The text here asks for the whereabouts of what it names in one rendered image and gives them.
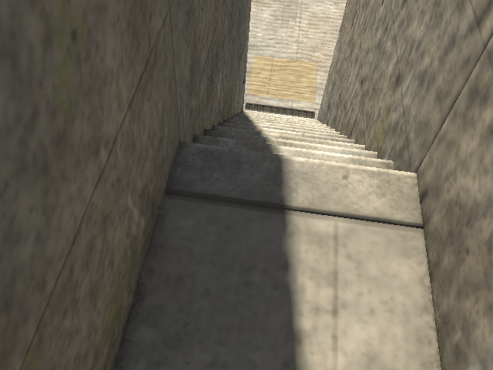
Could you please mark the stairs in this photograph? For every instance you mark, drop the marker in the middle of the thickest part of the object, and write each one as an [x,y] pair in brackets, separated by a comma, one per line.
[289,136]

